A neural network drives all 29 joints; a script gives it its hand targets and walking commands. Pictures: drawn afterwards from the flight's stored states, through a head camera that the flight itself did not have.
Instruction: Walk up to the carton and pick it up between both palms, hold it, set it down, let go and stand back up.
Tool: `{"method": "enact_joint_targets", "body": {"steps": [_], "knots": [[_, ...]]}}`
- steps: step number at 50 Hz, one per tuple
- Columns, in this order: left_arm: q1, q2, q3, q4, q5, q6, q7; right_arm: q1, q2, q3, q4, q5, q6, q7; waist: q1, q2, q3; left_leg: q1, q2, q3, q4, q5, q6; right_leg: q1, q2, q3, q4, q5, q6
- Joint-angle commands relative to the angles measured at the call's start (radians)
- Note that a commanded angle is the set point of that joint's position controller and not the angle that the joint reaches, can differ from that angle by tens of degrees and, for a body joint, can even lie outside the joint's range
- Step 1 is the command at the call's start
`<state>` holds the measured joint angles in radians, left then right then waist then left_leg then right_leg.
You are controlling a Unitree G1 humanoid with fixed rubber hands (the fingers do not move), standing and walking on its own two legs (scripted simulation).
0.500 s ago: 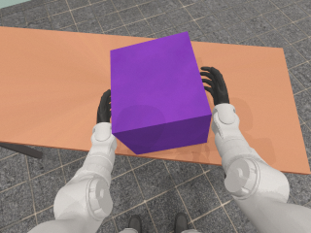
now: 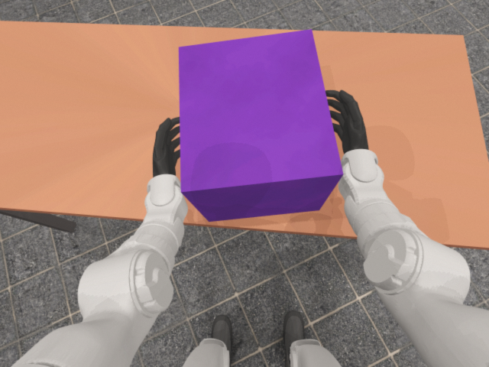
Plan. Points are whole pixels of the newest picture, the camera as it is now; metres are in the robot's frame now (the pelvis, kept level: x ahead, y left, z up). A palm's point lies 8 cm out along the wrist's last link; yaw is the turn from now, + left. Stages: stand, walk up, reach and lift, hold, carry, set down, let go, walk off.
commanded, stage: set down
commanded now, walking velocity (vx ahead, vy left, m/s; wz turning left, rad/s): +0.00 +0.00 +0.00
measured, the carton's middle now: (254, 135) +0.49 +0.02 -0.06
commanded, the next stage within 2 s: none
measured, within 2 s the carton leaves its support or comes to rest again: neither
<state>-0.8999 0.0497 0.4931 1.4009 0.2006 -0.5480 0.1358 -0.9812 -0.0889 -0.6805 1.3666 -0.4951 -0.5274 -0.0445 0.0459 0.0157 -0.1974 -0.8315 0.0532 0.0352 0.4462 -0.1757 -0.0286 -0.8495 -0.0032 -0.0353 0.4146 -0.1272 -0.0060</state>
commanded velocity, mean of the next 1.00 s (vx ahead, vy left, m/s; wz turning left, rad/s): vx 0.00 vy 0.00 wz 0.00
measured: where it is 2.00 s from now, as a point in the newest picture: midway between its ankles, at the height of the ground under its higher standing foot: (257, 356)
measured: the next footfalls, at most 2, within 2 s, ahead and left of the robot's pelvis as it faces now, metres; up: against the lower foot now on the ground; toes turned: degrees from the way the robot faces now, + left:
none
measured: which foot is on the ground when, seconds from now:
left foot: down 0.00-1.00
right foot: down 0.00-1.00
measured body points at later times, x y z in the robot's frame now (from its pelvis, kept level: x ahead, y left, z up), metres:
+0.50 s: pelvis -0.01 +0.00 -0.01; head +0.17 +0.00 +0.40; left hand +0.43 +0.17 -0.05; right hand +0.47 -0.14 -0.03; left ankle -0.02 +0.14 -0.72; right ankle +0.00 -0.11 -0.72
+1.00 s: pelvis -0.01 +0.00 -0.01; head +0.18 +0.00 +0.40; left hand +0.44 +0.17 -0.05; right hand +0.47 -0.14 -0.03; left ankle -0.02 +0.14 -0.72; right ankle +0.00 -0.11 -0.72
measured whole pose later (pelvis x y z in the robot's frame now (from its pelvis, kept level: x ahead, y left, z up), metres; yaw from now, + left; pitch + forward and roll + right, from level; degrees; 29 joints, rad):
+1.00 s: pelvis -0.01 +0.00 -0.01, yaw +0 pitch +33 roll -1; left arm -0.96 0.08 0.51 1.48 0.19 -0.64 0.11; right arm -1.03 -0.12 -0.72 1.42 -0.50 -0.57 -0.02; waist 0.03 0.01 -0.18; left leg -0.90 0.05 0.02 0.53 -0.21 -0.02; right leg -0.91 -0.01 -0.04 0.48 -0.16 0.00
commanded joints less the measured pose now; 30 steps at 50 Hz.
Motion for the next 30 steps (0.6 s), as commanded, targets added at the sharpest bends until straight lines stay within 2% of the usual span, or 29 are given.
{"method": "enact_joint_targets", "body": {"steps": [1,3,8,10,11,15,17,18,22,23,27,28,29,30], "knots": [[-0.607,-0.392,-0.187,-0.043,0.104,-0.064,-0.122,-0.444,0.509,0.195,0.094,-0.134,-0.019,0.158,-0.005,-0.077,-0.739,0.126,-0.044,0.107,0.018,0.254,0.004,0.659,0.009,-0.038,0.132,0.458,0.026],[-0.619,-0.380,-0.178,-0.017,0.102,-0.071,-0.125,-0.447,0.505,0.188,0.107,-0.134,-0.021,0.155,-0.004,-0.083,-0.734,0.079,-0.050,0.111,0.020,0.233,0.008,0.676,0.006,-0.035,0.145,0.484,0.033],[-0.587,-0.383,-0.167,0.038,0.118,-0.067,-0.129,-0.472,0.476,0.173,0.126,-0.132,-0.035,0.161,0.004,-0.055,-0.710,0.096,-0.048,0.103,0.030,0.226,0.004,0.628,0.009,-0.039,0.144,0.439,0.025],[-0.589,-0.384,-0.174,0.050,0.105,-0.067,-0.131,-0.479,0.478,0.174,0.127,-0.130,-0.036,0.164,-0.004,-0.073,-0.691,0.100,-0.048,0.101,0.035,0.229,0.005,0.600,0.015,-0.051,0.139,0.417,0.025],[-0.585,-0.373,-0.170,0.060,0.100,-0.067,-0.131,-0.483,0.466,0.171,0.134,-0.132,-0.034,0.166,0.003,-0.075,-0.701,0.105,-0.046,0.103,0.032,0.212,0.010,0.595,0.014,-0.046,0.134,0.402,0.023],[-0.591,-0.365,-0.181,0.031,0.093,-0.078,-0.131,-0.462,0.465,0.174,0.161,-0.121,-0.040,0.158,-0.012,-0.054,-0.701,0.096,-0.045,0.098,0.042,0.251,0.003,0.597,0.012,-0.043,0.147,0.448,0.028],[-0.590,-0.377,-0.181,0.056,0.094,-0.074,-0.133,-0.480,0.465,0.174,0.166,-0.130,-0.043,0.163,0.001,-0.050,-0.700,0.137,-0.045,0.099,0.058,0.265,-0.003,0.554,0.019,-0.051,0.137,0.396,0.020],[-0.589,-0.371,-0.170,0.052,0.101,-0.074,-0.131,-0.482,0.452,0.167,0.166,-0.131,-0.044,0.167,-0.002,-0.069,-0.681,0.135,-0.048,0.102,0.061,0.252,0.000,0.536,0.025,-0.058,0.136,0.369,0.024],[-0.598,-0.349,-0.162,0.058,0.090,-0.071,-0.120,-0.496,0.425,0.146,0.167,-0.125,-0.035,0.167,0.002,-0.063,-0.673,0.127,-0.045,0.098,0.060,0.199,0.007,0.501,0.028,-0.053,0.129,0.292,0.015],[-0.589,-0.345,-0.165,0.054,0.093,-0.069,-0.116,-0.489,0.412,0.142,0.160,-0.126,-0.040,0.163,-0.009,-0.062,-0.676,0.129,-0.046,0.098,0.067,0.212,0.007,0.500,0.029,-0.059,0.132,0.298,0.014],[-0.573,-0.350,-0.160,0.083,0.090,-0.064,-0.133,-0.501,0.431,0.167,0.150,-0.118,-0.038,0.165,0.007,-0.063,-0.645,0.078,-0.056,0.101,0.066,0.187,0.015,0.554,0.018,-0.044,0.138,0.339,0.016],[-0.579,-0.353,-0.162,0.082,0.093,-0.067,-0.135,-0.484,0.435,0.159,0.167,-0.123,-0.036,0.165,-0.006,-0.076,-0.639,0.062,-0.053,0.096,0.061,0.171,0.019,0.560,0.014,-0.043,0.148,0.346,0.019],[-0.575,-0.368,-0.157,0.078,0.102,-0.068,-0.137,-0.495,0.452,0.162,0.165,-0.120,-0.040,0.167,0.000,-0.060,-0.661,0.078,-0.050,0.093,0.062,0.177,0.022,0.539,0.016,-0.047,0.149,0.330,0.018],[-0.585,-0.373,-0.166,0.082,0.098,-0.069,-0.137,-0.503,0.455,0.157,0.162,-0.126,-0.043,0.171,-0.009,-0.060,-0.657,0.106,-0.048,0.089,0.064,0.190,0.018,0.498,0.023,-0.055,0.144,0.314,0.016]]}}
